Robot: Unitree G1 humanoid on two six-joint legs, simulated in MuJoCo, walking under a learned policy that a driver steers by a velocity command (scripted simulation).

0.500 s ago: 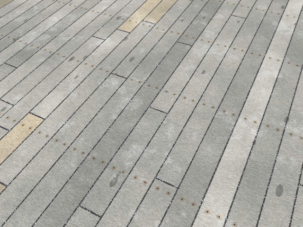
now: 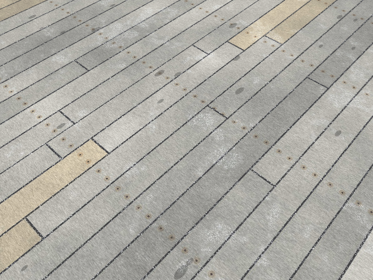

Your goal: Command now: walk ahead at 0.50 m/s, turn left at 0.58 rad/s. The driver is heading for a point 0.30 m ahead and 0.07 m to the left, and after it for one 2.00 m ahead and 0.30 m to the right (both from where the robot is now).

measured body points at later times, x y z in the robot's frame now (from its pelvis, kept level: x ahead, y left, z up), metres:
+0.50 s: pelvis +0.28 -0.04 +0.00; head +0.31 -0.05 +0.45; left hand +0.32 +0.25 -0.11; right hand +0.45 -0.29 -0.11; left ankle +0.20 +0.07 -0.65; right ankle +0.35 -0.14 -0.73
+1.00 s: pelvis +0.52 +0.05 +0.01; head +0.53 +0.06 +0.46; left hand +0.62 +0.34 -0.11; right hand +0.62 -0.22 -0.09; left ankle +0.50 +0.16 -0.73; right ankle +0.54 -0.10 -0.65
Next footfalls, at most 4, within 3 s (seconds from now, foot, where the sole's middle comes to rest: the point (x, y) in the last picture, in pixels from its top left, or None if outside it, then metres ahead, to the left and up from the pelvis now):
0.34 right None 0.39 -0.13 -0.77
0.80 left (145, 254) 0.54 0.16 -0.77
1.28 right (218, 187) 0.81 -0.11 -0.77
1.78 left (190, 127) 1.13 -0.01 -0.77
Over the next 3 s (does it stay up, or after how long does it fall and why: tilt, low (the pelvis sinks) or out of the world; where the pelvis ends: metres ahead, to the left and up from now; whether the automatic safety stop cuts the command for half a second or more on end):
stays up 1.19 -0.15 0.00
